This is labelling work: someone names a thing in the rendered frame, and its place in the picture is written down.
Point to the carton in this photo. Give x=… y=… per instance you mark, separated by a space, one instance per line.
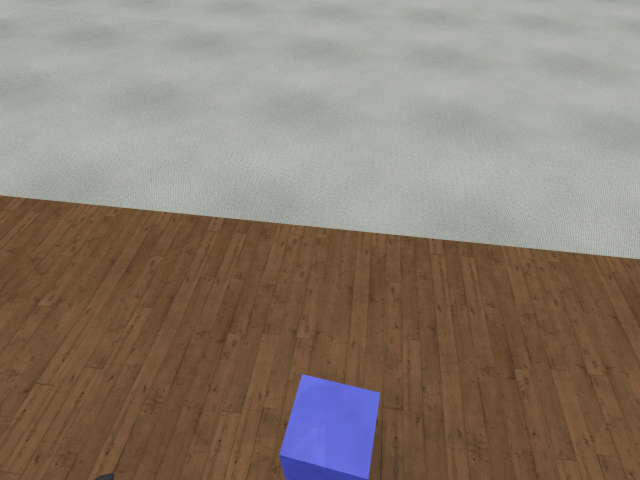
x=330 y=432

